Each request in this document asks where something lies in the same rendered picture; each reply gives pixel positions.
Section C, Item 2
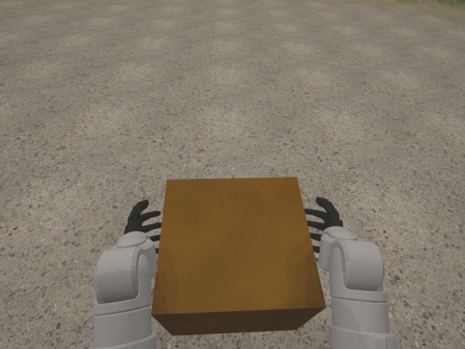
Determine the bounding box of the carton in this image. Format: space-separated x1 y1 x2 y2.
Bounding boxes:
151 177 326 336

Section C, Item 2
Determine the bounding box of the robot right hand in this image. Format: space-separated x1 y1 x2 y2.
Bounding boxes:
304 197 343 253

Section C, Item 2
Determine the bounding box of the robot right forearm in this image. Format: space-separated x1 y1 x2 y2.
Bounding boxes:
318 226 398 349

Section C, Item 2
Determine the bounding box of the robot left forearm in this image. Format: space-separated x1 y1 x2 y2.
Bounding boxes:
88 231 158 349

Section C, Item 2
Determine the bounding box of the robot left hand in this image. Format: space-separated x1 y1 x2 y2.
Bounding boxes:
124 200 162 254

